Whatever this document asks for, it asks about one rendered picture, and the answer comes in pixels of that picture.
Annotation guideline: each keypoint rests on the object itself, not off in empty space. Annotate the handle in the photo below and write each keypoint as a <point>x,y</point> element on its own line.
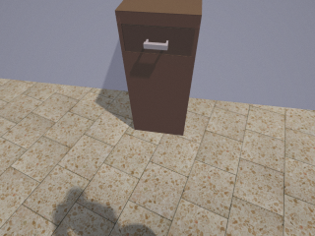
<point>155,45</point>

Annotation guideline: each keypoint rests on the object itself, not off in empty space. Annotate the drawer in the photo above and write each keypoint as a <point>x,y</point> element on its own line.
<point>180,40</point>

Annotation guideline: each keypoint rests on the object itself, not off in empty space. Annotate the cabinet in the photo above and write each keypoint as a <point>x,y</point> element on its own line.
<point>159,84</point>

